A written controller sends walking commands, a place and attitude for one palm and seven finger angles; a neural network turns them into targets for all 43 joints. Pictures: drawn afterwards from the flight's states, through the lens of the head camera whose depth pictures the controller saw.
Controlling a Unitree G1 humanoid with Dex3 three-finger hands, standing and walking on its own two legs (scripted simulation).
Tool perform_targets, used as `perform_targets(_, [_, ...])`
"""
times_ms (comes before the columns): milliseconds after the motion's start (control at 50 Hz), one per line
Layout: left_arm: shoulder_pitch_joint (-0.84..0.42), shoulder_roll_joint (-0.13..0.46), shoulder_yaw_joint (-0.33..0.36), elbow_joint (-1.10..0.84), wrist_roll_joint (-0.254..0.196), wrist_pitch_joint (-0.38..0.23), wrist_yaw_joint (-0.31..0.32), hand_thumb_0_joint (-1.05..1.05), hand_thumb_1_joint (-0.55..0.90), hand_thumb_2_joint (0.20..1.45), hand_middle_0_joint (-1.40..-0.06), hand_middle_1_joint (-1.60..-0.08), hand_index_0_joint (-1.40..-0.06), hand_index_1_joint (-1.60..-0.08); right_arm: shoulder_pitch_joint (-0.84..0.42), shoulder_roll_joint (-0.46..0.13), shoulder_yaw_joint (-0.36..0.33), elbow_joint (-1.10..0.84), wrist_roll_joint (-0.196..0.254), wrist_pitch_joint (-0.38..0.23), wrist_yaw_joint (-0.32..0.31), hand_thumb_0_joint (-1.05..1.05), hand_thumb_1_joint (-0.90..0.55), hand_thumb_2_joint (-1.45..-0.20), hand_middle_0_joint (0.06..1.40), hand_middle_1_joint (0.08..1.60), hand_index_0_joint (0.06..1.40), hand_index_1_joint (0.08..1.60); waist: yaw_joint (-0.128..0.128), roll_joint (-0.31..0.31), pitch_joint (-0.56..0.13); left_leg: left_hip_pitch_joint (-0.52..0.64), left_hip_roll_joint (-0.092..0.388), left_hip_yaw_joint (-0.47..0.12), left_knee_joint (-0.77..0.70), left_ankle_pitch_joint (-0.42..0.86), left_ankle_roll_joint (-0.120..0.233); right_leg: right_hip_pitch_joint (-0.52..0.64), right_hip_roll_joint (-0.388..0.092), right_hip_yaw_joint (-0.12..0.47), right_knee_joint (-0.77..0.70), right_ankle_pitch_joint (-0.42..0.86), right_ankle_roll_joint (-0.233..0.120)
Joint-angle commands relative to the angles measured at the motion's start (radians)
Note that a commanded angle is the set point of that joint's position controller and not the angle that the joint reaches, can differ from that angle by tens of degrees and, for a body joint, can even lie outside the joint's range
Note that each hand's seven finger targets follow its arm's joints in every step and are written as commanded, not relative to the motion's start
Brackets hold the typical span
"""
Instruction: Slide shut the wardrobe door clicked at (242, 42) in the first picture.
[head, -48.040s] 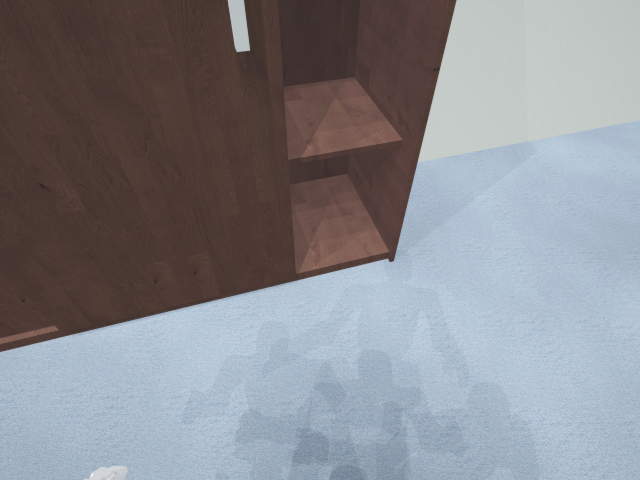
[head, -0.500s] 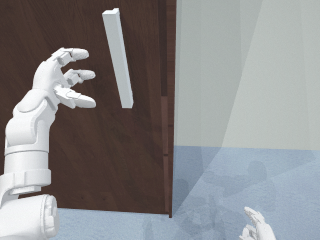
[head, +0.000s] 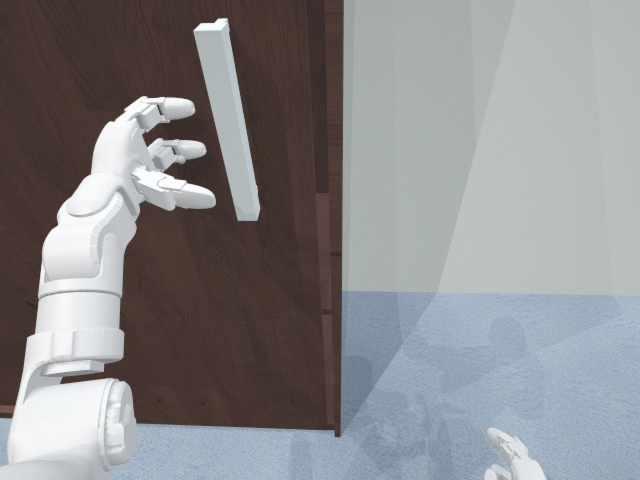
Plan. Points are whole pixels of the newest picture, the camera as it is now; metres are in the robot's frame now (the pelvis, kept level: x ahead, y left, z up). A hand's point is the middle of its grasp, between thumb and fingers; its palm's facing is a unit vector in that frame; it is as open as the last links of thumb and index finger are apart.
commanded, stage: move the hooked fingers beside the handle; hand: left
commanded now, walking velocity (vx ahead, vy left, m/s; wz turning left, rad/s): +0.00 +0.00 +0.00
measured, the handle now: (236, 129) +0.44 +0.13 +0.26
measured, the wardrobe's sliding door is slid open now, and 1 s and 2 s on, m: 0.02 0.02 0.02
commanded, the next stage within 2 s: feel for the door with the fingertips in 0.54 s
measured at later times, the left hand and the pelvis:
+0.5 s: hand (175, 159) +0.37 +0.18 +0.26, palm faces +0.06 -1.00 -0.01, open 14.0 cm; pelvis +0.00 -0.01 +0.00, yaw +0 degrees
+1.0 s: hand (204, 162) +0.37 +0.15 +0.26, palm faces +0.03 -1.00 +0.00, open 14.0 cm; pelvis -0.01 +0.00 +0.00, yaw +0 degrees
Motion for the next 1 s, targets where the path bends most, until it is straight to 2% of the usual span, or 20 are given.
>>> perform_targets(0, [-0.510,0.247,0.074,-0.278,-0.010,-0.085,0.007,0.000,-0.500,0.300,-0.300,-1.200,-0.300,-1.200,-0.157,-0.113,-0.042,-0.166,-0.007,-0.059,-0.013,0.000,-0.900,-0.900,0.200,0.300,0.200,0.300,0.002,-0.016,-0.277,0.148,-0.019,-0.029,-0.013,0.302,0.049,0.038,0.001,0.019,-0.037,0.371,-0.017])
perform_targets(40, [-0.482,0.216,0.052,-0.256,-0.013,-0.078,0.005,0.000,-0.500,0.300,-0.300,-1.200,-0.300,-1.200,-0.157,-0.112,-0.039,-0.163,-0.006,-0.054,-0.011,0.000,-0.900,-0.900,0.200,0.300,0.200,0.300,0.002,-0.014,-0.257,0.140,-0.021,-0.027,-0.013,0.297,0.046,0.033,0.002,0.015,-0.038,0.370,-0.017])
perform_targets(140, [-0.419,0.227,0.074,-0.246,-0.018,-0.057,0.000,0.000,-0.500,0.300,-0.300,-1.200,-0.300,-1.200,-0.166,-0.114,-0.042,-0.171,-0.004,-0.048,-0.008,0.000,-0.900,-0.900,0.200,0.300,0.200,0.300,0.014,-0.041,-0.247,0.122,-0.022,-0.022,-0.014,0.292,0.049,0.040,0.001,0.015,-0.039,0.379,-0.014])
perform_targets(200, [-0.426,0.223,0.062,-0.228,-0.022,-0.048,-0.006,0.000,-0.500,0.300,-0.300,-1.200,-0.300,-1.200,-0.169,-0.115,-0.039,-0.168,0.000,-0.043,-0.009,0.000,-0.900,-0.900,0.200,0.300,0.200,0.300,0.003,-0.075,-0.218,0.104,-0.022,-0.021,-0.018,0.256,0.051,0.021,0.001,0.016,-0.047,0.351,-0.007])
perform_targets(240, [-0.448,0.215,0.046,-0.239,-0.021,-0.054,-0.006,0.000,-0.500,0.300,-0.300,-1.200,-0.300,-1.200,-0.170,-0.115,-0.038,-0.168,0.001,-0.042,-0.010,0.000,-0.900,-0.900,0.200,0.300,0.200,0.300,-0.001,-0.035,-0.205,0.107,-0.023,-0.021,-0.018,0.237,0.049,0.006,0.002,0.018,-0.053,0.319,-0.011])
perform_targets(260, [-0.470,0.217,0.042,-0.243,-0.019,-0.059,-0.005,0.000,-0.500,0.300,-0.300,-1.200,-0.300,-1.200,-0.170,-0.114,-0.038,-0.166,0.001,-0.045,-0.010,0.000,-0.900,-0.900,0.200,0.300,0.200,0.300,-0.007,-0.046,-0.203,0.113,-0.022,-0.027,-0.020,0.237,0.050,0.000,0.002,0.016,-0.053,0.316,-0.011])
perform_targets(300, [-0.494,0.211,0.037,-0.299,-0.019,-0.071,-0.003,0.000,-0.500,0.300,-0.300,-1.200,-0.300,-1.200,-0.181,-0.109,-0.038,-0.175,0.000,-0.051,-0.010,0.000,-0.900,-0.900,0.200,0.300,0.200,0.300,-0.004,-0.014,-0.243,0.139,-0.023,-0.028,-0.015,0.257,0.050,0.013,0.001,0.019,-0.048,0.333,-0.014])
perform_targets(440, [-0.418,0.246,0.082,-0.226,-0.022,-0.059,0.000,0.000,-0.500,0.300,-0.300,-1.200,-0.300,-1.200,-0.178,-0.114,-0.036,-0.164,-0.003,-0.046,-0.012,0.000,-0.900,-0.900,0.200,0.300,0.200,0.300,0.013,-0.042,-0.224,0.104,-0.027,-0.024,-0.020,0.240,0.048,0.027,0.000,0.019,-0.051,0.328,-0.011])
perform_targets(520, [-0.465,0.205,0.032,-0.225,-0.021,-0.061,-0.008,0.000,-0.500,0.300,-0.300,-1.200,-0.300,-1.200,-0.182,-0.110,-0.035,-0.168,0.002,-0.048,-0.012,0.000,-0.900,-0.900,0.200,0.300,0.200,0.300,-0.007,-0.046,-0.204,0.104,-0.025,-0.025,-0.021,0.207,0.051,-0.004,0.000,0.021,-0.059,0.289,-0.008])
perform_targets(540, [-0.466,0.204,0.032,-0.241,-0.022,-0.070,-0.008,0.000,-0.500,0.300,-0.300,-1.200,-0.300,-1.200,-0.180,-0.110,-0.035,-0.168,0.002,-0.050,-0.012,0.000,-0.900,-0.900,0.200,0.300,0.200,0.300,-0.005,-0.017,-0.207,0.115,-0.025,-0.026,-0.020,0.214,0.050,-0.004,0.001,0.021,-0.060,0.289,-0.011])
perform_targets(560, [-0.477,0.207,0.033,-0.243,-0.024,-0.074,-0.008,0.000,-0.500,0.300,-0.300,-1.200,-0.300,-1.200,-0.180,-0.111,-0.035,-0.169,0.001,-0.053,-0.012,0.000,-0.900,-0.900,0.200,0.300,0.200,0.300,-0.006,-0.039,-0.216,0.116,-0.025,-0.032,-0.021,0.214,0.050,0.000,0.000,0.019,-0.058,0.293,-0.010])
perform_targets(600, [-0.496,0.200,0.028,-0.276,-0.024,-0.081,-0.007,0.000,-0.500,0.300,-0.300,-1.200,-0.300,-1.200,-0.183,-0.108,-0.036,-0.174,0.000,-0.058,-0.013,0.000,-0.900,-0.900,0.200,0.300,0.200,0.300,-0.005,-0.027,-0.242,0.133,-0.025,-0.032,-0.020,0.228,0.051,0.008,0.001,0.021,-0.054,0.302,-0.012])
perform_targets(640, [-0.490,0.170,0.009,-0.262,-0.030,-0.081,-0.004,0.000,-0.500,0.300,-0.300,-1.200,-0.300,-1.200,-0.183,-0.107,-0.034,-0.167,-0.001,-0.060,-0.013,0.000,-0.900,-0.900,0.200,0.300,0.200,0.300,-0.006,-0.033,-0.226,0.129,-0.025,-0.034,-0.023,0.216,0.048,-0.002,0.004,0.017,-0.058,0.284,-0.012])
perform_targets(720, [-0.464,0.197,0.046,-0.261,-0.024,-0.063,0.019,0.000,-0.500,0.300,-0.300,-1.200,-0.300,-1.200,-0.185,-0.107,-0.036,-0.163,-0.003,-0.059,-0.010,0.000,-0.900,-0.900,0.200,0.300,0.200,0.300,0.005,-0.064,-0.234,0.113,-0.023,-0.030,-0.023,0.226,0.049,0.016,0.002,0.017,-0.055,0.299,-0.009])
perform_targets(740, [-0.440,0.185,0.042,-0.270,-0.023,-0.063,0.025,0.000,-0.500,0.300,-0.300,-1.200,-0.300,-1.200,-0.188,-0.108,-0.036,-0.165,-0.003,-0.056,-0.007,0.000,-0.900,-0.900,0.200,0.300,0.200,0.300,0.014,-0.043,-0.231,0.110,-0.024,-0.029,-0.024,0.230,0.048,0.020,0.002,0.017,-0.054,0.299,-0.010])
perform_targets(800, [-0.456,0.143,0.008,-0.303,-0.018,-0.052,0.039,0.000,-0.500,0.300,-0.300,-1.200,-0.300,-1.200,-0.197,-0.099,-0.035,-0.171,-0.003,-0.054,-0.002,0.000,-0.900,-0.900,0.200,0.300,0.200,0.300,0.006,-0.032,-0.229,0.119,-0.023,-0.029,-0.022,0.239,0.047,0.013,0.003,0.016,-0.050,0.306,-0.011])
perform_targets(840, [-0.433,0.154,0.029,-0.305,-0.021,-0.048,0.050,0.000,-0.500,0.300,-0.300,-1.200,-0.300,-1.200,-0.200,-0.101,-0.036,-0.167,-0.005,-0.051,-0.002,0.000,-0.900,-0.900,0.200,0.300,0.200,0.300,0.014,-0.053,-0.224,0.116,-0.022,-0.028,-0.025,0.233,0.048,0.019,0.006,0.016,-0.055,0.295,-0.011])
perform_targets(920, [-0.462,0.125,0.005,-0.314,-0.017,-0.030,0.070,0.000,-0.500,0.300,-0.300,-1.200,-0.300,-1.200,-0.207,-0.097,-0.034,-0.166,-0.006,-0.048,-0.002,0.000,-0.900,-0.900,0.200,0.300,0.200,0.300,0.008,-0.073,-0.221,0.110,-0.022,-0.026,-0.028,0.208,0.048,0.009,0.005,0.018,-0.061,0.268,-0.006])
perform_targets(960, [-0.485,0.094,-0.024,-0.318,-0.010,-0.029,0.082,0.000,-0.500,0.300,-0.300,-1.200,-0.300,-1.200,-0.212,-0.092,-0.033,-0.161,-0.005,-0.044,-0.002,0.000,-0.900,-0.900,0.200,0.300,0.200,0.300,0.001,-0.033,-0.210,0.120,-0.022,-0.025,-0.029,0.198,0.047,-0.007,0.006,0.020,-0.066,0.244,-0.008])
perform_targets(980, [-0.504,0.101,-0.019,-0.318,-0.010,-0.026,0.089,0.000,-0.500,0.300,-0.300,-1.200,-0.300,-1.200,-0.207,-0.093,-0.033,-0.158,-0.007,-0.046,-0.003,0.000,-0.900,-0.900,0.200,0.300,0.200,0.300,-0.001,-0.065,-0.218,0.120,-0.023,-0.027,-0.028,0.207,0.049,-0.002,0.008,0.019,-0.066,0.258,-0.007])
